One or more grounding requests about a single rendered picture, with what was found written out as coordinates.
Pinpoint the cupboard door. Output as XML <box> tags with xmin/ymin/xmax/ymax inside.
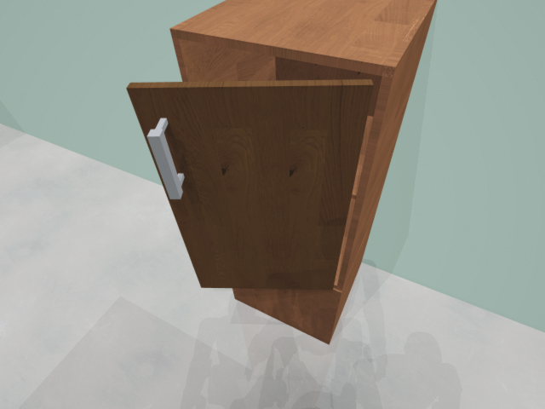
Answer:
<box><xmin>126</xmin><ymin>79</ymin><xmax>374</xmax><ymax>290</ymax></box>

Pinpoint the handle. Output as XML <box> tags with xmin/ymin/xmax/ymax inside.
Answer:
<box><xmin>147</xmin><ymin>118</ymin><xmax>185</xmax><ymax>199</ymax></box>

